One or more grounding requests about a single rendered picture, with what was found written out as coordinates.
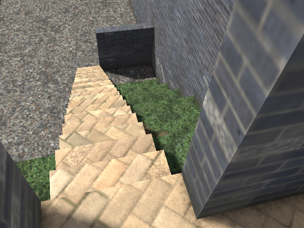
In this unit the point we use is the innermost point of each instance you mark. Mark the stairs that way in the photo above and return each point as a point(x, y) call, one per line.
point(103, 145)

